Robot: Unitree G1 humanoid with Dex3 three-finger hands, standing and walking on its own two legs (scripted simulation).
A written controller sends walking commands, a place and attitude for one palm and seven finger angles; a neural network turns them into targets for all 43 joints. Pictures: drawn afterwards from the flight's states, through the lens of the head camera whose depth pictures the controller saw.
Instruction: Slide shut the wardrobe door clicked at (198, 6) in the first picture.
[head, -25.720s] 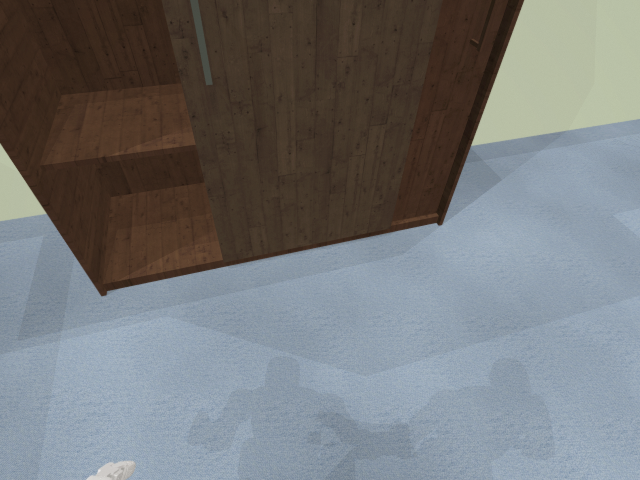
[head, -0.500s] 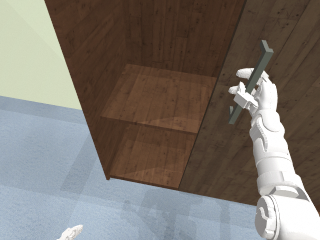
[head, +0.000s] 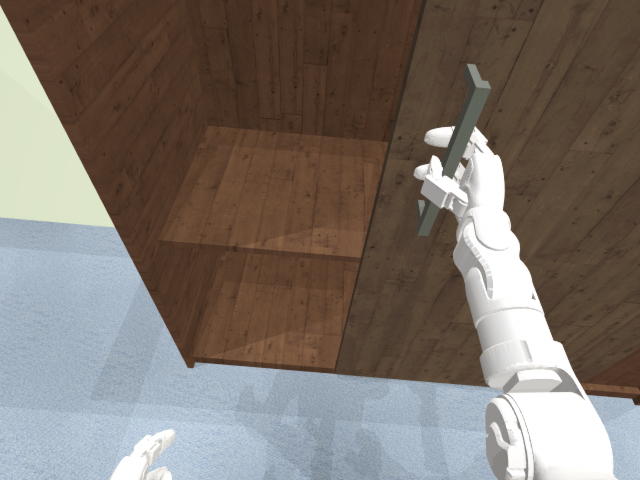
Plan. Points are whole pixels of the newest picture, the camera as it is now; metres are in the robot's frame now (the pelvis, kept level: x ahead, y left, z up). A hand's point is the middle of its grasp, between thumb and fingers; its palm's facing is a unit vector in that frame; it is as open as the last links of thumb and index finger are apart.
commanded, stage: tug the door sideways, standing still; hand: right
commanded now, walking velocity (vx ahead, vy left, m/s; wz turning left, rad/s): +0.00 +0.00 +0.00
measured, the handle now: (444, 161) +0.50 -0.11 +0.16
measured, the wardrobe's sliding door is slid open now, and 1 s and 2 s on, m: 0.45 0.40 0.33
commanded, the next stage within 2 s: step sideways, sliding the door along in 0.64 s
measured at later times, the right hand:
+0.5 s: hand (417, 183) +0.44 -0.07 +0.16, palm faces +0.05 +1.00 -0.07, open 5.5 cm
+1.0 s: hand (399, 177) +0.45 -0.05 +0.16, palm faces -0.05 +0.98 -0.17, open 5.6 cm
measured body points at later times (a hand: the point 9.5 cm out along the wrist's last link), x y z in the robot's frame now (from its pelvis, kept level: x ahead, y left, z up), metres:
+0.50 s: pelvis -0.02 +0.00 -0.01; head +0.01 +0.02 +0.44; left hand +0.05 +0.25 -0.13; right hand +0.43 -0.13 +0.16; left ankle -0.06 +0.10 -0.73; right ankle +0.01 -0.10 -0.73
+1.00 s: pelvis -0.02 +0.01 -0.01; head +0.03 +0.05 +0.44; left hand +0.08 +0.26 -0.14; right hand +0.44 -0.10 +0.17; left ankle -0.06 +0.10 -0.73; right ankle +0.02 -0.10 -0.73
